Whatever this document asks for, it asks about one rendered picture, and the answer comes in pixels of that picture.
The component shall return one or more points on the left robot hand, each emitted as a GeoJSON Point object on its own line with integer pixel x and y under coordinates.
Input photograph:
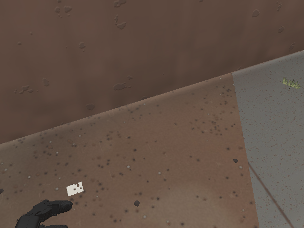
{"type": "Point", "coordinates": [43, 211]}

